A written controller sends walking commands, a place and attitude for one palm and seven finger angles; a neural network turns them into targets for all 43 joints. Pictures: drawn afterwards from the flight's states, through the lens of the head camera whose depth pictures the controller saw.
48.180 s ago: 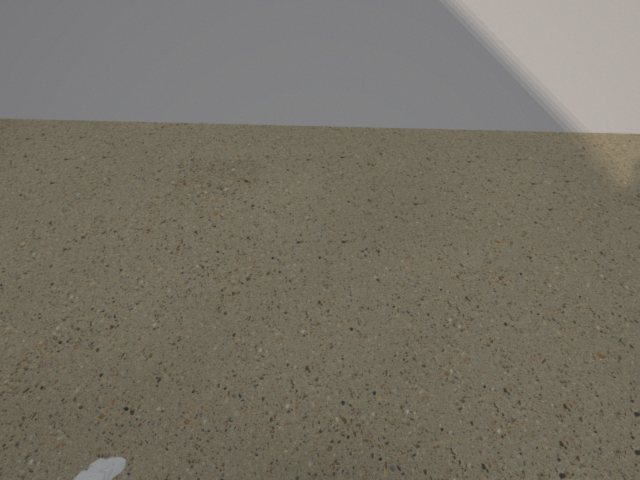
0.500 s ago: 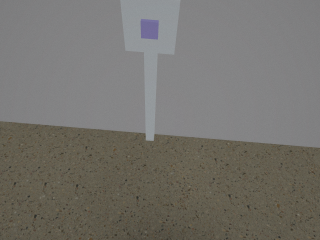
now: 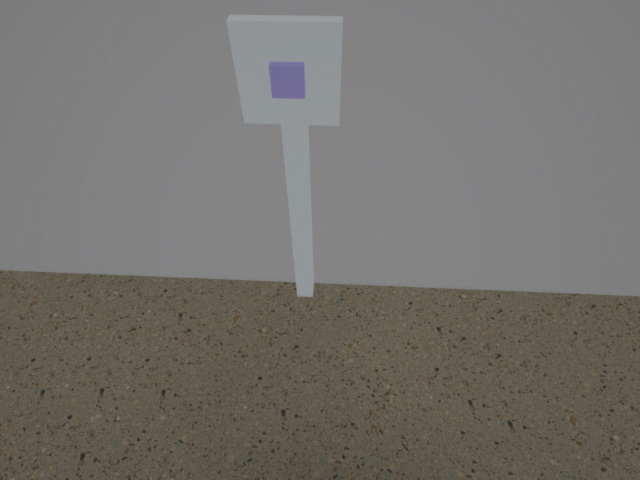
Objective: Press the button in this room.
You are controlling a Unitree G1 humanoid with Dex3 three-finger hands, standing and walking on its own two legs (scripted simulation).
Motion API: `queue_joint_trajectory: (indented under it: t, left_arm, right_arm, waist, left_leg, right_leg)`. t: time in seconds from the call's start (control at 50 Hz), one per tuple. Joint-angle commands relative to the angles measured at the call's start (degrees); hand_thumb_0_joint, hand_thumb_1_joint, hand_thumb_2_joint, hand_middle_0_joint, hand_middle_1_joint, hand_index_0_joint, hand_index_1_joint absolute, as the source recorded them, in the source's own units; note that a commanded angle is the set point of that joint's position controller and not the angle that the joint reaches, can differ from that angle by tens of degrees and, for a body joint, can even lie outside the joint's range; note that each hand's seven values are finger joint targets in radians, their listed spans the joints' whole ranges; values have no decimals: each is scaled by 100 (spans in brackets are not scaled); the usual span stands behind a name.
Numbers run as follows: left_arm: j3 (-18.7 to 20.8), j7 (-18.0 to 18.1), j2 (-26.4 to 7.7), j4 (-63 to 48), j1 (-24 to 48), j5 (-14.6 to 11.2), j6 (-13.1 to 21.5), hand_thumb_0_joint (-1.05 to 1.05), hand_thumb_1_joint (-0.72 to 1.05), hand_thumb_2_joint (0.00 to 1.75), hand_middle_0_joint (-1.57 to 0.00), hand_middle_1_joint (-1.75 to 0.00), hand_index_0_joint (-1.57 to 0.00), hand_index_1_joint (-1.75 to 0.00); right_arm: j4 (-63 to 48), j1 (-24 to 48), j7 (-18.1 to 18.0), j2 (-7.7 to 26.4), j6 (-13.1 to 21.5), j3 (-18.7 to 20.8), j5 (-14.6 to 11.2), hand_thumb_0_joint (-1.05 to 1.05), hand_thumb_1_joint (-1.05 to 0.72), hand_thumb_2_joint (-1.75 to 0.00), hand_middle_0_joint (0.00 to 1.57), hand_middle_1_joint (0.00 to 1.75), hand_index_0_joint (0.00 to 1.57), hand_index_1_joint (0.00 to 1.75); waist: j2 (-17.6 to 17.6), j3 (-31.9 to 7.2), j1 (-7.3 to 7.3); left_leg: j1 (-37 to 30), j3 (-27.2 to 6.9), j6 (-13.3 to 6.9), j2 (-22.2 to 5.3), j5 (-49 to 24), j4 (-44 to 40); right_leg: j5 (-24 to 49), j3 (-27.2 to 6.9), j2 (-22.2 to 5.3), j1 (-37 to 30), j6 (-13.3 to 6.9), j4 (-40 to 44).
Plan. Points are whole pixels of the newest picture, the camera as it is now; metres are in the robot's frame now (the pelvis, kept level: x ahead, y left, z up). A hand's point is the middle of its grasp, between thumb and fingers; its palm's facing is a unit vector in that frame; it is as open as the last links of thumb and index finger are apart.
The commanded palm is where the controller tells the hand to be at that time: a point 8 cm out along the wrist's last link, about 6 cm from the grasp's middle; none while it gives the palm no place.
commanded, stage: let the arm hang, fingers relaxed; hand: left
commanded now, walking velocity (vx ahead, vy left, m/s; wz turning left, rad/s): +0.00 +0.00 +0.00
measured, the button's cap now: (287, 79) +0.82 +0.11 +0.10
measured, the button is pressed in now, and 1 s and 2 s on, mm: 0 0 0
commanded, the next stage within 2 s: stand and wait in 0.24 s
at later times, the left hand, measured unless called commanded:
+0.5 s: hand out of the picture +0.08 +0.22 -0.16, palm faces -0.02 -0.95 -0.32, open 7.4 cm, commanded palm none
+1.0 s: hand out of the picture +0.14 +0.22 -0.15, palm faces -0.03 -0.94 -0.34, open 7.4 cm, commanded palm none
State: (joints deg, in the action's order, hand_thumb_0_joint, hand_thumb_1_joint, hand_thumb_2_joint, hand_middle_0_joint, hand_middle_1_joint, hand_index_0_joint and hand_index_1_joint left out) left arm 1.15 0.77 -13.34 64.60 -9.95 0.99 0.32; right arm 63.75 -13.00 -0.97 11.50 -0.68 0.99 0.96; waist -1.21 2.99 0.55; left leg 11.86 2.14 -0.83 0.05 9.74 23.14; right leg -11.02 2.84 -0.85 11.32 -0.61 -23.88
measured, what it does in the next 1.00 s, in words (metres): stands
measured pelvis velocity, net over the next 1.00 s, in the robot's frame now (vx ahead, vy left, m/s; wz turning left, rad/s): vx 0.04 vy -0.02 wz -0.01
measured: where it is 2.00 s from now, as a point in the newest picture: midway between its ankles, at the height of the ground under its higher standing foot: outside the picture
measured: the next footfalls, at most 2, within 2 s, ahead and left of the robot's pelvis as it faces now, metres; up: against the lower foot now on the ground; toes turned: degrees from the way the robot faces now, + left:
none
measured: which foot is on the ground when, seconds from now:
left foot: down 0.00-1.00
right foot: down 0.00-1.00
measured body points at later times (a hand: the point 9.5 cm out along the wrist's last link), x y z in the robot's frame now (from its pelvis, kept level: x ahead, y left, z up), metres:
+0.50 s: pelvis +0.02 -0.01 +0.00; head +0.05 -0.02 +0.45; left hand +0.08 +0.27 -0.13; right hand +0.07 -0.29 -0.15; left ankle +0.03 +0.11 -0.74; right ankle +0.02 -0.11 -0.74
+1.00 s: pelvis +0.04 -0.02 +0.01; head +0.07 -0.03 +0.46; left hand +0.14 +0.27 -0.12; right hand +0.11 -0.31 -0.14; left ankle +0.03 +0.11 -0.74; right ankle +0.02 -0.11 -0.74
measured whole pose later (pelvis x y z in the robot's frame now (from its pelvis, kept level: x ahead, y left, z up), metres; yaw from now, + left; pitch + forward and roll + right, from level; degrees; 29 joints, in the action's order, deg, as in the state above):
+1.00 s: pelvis +0.04 -0.02 +0.01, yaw -1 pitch -1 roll +0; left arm 1.1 0.2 -18.1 64.7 -4.1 0.8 1.4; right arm 64.0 -5.5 -0.8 18.3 -0.1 0.6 0.7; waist -0.9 3.4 0.7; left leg 6.0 2.2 0.9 -1.3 9.9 16.5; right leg -11.2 2.7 0.8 5.8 -1.8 -17.5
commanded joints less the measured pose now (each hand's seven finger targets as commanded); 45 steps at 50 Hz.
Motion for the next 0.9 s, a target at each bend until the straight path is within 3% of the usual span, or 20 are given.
queue_joint_trajectory:
  t: [0.0,0.18,0.24,0.5,0.88]
  left_arm:
    - [163,63,-934,-195,-88,-15,82,0,90,90,-20,-30,-20,-30]
    - [196,41,-1085,-251,219,-23,139,0,90,90,-20,-30,-20,-30]
    - [202,34,-1152,-242,285,-24,134,0,90,90,-20,-30,-20,-30]
    - [208,22,-1481,-213,479,-40,175,0,90,90,-20,-30,-20,-30]
    - [201,29,-1646,-257,672,-41,201,0,90,90,-20,-30,-20,-30]
  right_arm:
    - [-194,-117,-28,872,103,142,14,0,-90,-90,20,30,20,30]
    - [-213,241,-35,1109,151,151,21,0,-90,-90,20,30,20,30]
    - [-212,333,-29,1176,147,153,16,0,-90,-90,20,30,20,30]
    - [-225,585,-26,1562,147,162,-11,0,-90,-90,20,30,20,30]
    - [-257,788,-23,1757,176,144,-7,0,-90,-90,20,30,20,30]
  waist:
    - [41,-22,-20]
    - [-31,-236,-1]
    - [-39,-218,-13]
    - [128,-461,5]
    - [44,-562,11]
  left_leg:
    - [-45,-617,-102,-599,-11,-522]
    - [-288,-602,-52,-655,-416,-580]
    - [-308,-608,-46,-661,-326,-628]
    - [-622,-572,-32,-721,-663,-637]
    - [-830,-532,6,-781,-1074,-743]
  right_leg:
    - [-293,-628,-559,93,-268,691]
    - [314,-647,-598,-183,-260,745]
    - [180,-652,-609,-202,-258,812]
    - [739,-664,-645,-408,-257,876]
    - [1368,-678,-679,-648,-238,883]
